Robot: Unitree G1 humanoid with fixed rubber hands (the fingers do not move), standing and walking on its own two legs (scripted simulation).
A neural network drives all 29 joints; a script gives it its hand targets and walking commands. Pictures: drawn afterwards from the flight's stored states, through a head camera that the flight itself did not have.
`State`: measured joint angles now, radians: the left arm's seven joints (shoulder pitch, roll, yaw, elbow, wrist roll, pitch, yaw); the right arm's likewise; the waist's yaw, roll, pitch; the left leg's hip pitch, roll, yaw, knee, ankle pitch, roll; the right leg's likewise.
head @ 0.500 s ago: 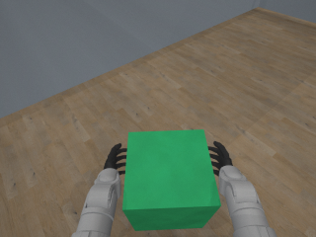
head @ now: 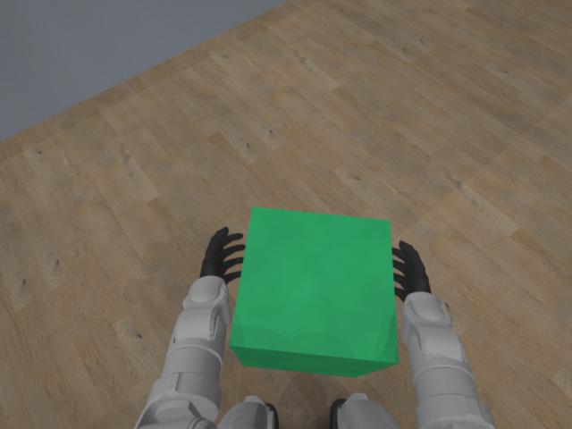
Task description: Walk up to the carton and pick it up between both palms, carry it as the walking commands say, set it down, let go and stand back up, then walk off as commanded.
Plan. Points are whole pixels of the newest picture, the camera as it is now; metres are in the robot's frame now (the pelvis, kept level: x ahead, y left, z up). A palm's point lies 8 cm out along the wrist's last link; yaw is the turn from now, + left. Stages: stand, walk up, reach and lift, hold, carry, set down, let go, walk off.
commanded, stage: set down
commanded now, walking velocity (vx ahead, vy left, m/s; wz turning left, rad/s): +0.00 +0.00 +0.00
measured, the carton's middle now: (309, 300) +0.32 +0.00 -0.14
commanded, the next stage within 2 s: none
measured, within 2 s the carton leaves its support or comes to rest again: neither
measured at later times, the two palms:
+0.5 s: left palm (218, 307) +0.30 +0.15 -0.14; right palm (395, 313) +0.30 -0.15 -0.16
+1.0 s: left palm (225, 286) +0.36 +0.16 -0.22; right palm (377, 290) +0.36 -0.14 -0.23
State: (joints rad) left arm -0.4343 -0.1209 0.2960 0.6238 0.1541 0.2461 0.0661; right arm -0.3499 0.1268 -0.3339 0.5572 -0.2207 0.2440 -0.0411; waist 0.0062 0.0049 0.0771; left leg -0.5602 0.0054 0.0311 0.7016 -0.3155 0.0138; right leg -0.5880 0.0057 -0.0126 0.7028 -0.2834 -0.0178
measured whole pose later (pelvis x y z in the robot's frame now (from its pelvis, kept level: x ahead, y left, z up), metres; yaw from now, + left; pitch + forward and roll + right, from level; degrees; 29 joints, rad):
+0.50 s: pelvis -0.05 -0.01 -0.06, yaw +2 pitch +24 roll +1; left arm -0.49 -0.02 0.18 0.63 0.14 0.01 0.12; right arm -0.48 0.08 -0.28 0.63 -0.21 0.00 -0.10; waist 0.01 0.01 0.04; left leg -1.09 -0.02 0.01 1.00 -0.33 0.01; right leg -1.12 0.02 0.04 1.01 -0.31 0.00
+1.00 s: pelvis -0.08 +0.00 -0.12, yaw +2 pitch +28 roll +1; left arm -0.90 0.13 0.11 0.78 -0.06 0.08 0.17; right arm -0.87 -0.06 -0.23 0.77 -0.05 0.04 -0.19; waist 0.01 0.00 0.20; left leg -1.36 -0.02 0.01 1.26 -0.39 0.01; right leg -1.38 0.02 0.04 1.26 -0.36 0.00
